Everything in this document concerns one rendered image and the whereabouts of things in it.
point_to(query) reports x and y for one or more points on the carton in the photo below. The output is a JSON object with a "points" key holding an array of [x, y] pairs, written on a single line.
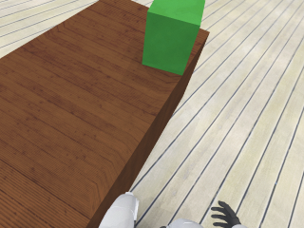
{"points": [[171, 30]]}

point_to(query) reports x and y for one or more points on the right robot hand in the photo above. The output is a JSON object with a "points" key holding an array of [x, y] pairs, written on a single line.
{"points": [[229, 216]]}

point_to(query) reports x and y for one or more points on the robot thigh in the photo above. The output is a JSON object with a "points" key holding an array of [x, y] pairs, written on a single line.
{"points": [[122, 212], [184, 223]]}

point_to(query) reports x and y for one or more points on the left robot thigh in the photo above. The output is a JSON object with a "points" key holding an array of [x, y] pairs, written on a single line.
{"points": [[122, 212]]}

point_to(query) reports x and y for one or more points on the right robot thigh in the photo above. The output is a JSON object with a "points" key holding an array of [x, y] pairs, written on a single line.
{"points": [[184, 223]]}

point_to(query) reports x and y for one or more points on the pedestal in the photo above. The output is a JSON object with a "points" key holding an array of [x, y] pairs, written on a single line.
{"points": [[80, 115]]}

